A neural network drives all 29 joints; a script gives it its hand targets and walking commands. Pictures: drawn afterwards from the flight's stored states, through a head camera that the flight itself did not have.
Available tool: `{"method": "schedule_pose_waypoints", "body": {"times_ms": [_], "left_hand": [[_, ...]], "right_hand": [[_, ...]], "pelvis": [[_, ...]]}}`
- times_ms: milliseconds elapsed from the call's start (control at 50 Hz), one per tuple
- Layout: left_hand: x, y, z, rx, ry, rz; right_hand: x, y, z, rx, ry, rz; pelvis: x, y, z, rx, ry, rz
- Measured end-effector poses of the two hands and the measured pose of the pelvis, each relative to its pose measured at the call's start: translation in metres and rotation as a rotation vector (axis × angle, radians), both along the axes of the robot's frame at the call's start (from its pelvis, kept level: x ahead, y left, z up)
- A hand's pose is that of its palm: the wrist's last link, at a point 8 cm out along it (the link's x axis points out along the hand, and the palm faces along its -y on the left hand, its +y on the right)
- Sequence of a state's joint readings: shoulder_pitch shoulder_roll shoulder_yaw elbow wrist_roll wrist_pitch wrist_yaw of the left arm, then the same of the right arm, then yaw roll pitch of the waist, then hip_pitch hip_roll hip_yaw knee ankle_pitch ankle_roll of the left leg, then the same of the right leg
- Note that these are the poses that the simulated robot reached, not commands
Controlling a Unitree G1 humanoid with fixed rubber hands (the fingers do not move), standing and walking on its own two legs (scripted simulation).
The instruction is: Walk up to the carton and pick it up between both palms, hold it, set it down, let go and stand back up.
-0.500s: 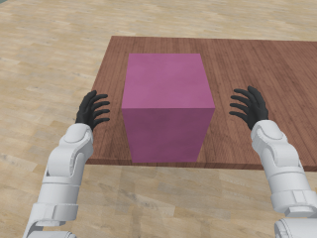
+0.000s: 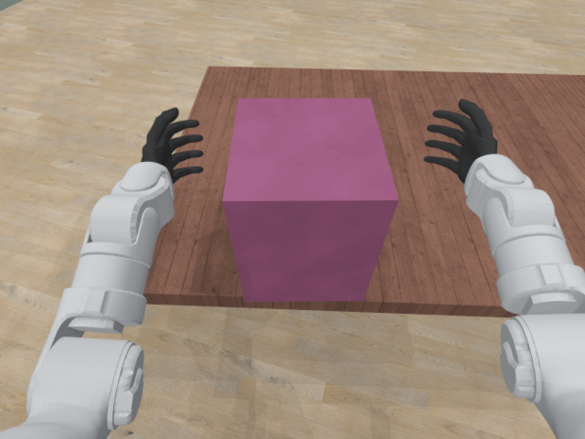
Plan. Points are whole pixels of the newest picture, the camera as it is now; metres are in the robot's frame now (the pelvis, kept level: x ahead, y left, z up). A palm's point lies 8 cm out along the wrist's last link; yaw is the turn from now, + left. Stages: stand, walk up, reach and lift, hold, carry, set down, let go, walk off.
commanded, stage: reach and lift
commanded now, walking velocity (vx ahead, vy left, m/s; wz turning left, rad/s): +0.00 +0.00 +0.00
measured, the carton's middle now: (304, 205) +0.47 -0.03 +0.05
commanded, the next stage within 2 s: none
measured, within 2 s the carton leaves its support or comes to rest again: neither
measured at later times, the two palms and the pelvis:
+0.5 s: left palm (166, 175) +0.46 +0.16 +0.13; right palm (451, 171) +0.45 -0.23 +0.13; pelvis +0.00 +0.00 +0.00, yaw +2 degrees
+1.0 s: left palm (197, 205) +0.46 +0.14 +0.07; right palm (417, 206) +0.45 -0.20 +0.06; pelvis -0.01 +0.00 -0.01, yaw +1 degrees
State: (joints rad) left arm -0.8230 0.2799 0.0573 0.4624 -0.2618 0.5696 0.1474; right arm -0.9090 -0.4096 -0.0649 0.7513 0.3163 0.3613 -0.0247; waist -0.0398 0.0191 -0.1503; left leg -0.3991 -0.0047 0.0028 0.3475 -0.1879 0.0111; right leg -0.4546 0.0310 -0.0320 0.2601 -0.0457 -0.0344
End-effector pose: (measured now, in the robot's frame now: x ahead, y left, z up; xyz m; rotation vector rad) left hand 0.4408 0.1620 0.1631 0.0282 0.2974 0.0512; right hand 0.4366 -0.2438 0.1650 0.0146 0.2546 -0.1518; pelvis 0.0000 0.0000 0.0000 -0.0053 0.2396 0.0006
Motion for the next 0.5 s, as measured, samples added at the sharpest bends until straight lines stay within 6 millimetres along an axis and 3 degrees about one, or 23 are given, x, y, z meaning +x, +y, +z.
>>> {"method": "schedule_pose_waypoints", "body": {"times_ms": [300,400,500], "left_hand": [[0.027,0.0,0.026,-0.005,-0.027,0.019],[0.027,0.002,0.01,-0.006,-0.035,0.02],[0.018,0.002,-0.029,0.002,-0.02,0.021]], "right_hand": [[0.023,0.007,0.021,-0.009,0.016,-0.019],[0.022,0.01,0.005,-0.024,0.034,-0.032],[0.014,0.016,-0.032,-0.026,0.053,-0.026]], "pelvis": [[-0.005,-0.002,-0.001,0.0,0.053,0.018],[-0.005,-0.001,0.0,0.0,0.04,0.03],[-0.004,-0.001,0.0,0.0,0.044,0.036]]}}
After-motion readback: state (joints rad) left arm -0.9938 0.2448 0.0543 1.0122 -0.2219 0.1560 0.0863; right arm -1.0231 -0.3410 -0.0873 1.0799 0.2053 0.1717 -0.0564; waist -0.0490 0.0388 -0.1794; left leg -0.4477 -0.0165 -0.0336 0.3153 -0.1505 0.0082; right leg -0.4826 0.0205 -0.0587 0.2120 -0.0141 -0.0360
